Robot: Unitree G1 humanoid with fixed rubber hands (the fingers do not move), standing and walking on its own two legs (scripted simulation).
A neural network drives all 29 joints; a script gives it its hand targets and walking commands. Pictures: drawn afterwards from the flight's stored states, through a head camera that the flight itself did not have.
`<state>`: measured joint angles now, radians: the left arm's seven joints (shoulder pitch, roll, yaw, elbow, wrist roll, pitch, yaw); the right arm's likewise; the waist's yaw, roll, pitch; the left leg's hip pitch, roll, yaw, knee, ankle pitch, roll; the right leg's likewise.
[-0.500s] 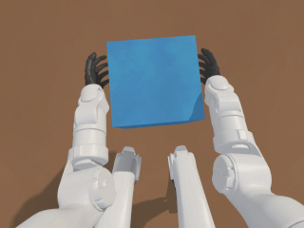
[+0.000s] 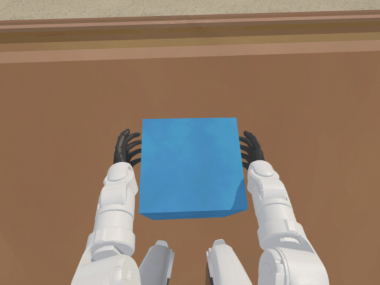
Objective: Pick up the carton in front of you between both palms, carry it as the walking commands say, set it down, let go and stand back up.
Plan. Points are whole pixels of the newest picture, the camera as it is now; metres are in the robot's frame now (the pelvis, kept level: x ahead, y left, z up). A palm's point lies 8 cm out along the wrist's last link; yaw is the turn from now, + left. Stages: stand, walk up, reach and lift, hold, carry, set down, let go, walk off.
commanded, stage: reach and lift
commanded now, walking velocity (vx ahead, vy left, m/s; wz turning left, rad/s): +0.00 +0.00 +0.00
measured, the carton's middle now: (189, 175) +0.36 +0.00 -0.11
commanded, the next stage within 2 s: hold in 1.52 s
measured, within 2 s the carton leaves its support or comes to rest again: neither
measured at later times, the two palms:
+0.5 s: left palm (97, 145) +0.33 +0.16 +0.11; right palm (278, 155) +0.32 -0.14 +0.10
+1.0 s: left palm (95, 144) +0.33 +0.15 +0.13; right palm (284, 153) +0.32 -0.15 +0.12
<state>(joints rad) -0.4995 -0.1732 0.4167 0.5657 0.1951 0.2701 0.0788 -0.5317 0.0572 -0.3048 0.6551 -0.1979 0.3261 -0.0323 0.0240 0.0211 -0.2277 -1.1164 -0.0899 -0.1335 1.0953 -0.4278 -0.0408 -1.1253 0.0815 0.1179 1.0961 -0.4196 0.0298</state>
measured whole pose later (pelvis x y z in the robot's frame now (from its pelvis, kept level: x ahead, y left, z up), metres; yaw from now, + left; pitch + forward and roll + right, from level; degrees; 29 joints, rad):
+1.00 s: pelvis +0.02 +0.00 +0.09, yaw +0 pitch -3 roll +0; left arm -0.35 -0.18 0.32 0.40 0.32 0.59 0.00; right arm -0.31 0.16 -0.28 0.38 -0.31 0.65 -0.01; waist 0.00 0.01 -0.01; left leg -0.17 -0.04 -0.15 0.44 -0.21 -0.02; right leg -0.17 0.04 0.13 0.43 -0.21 0.01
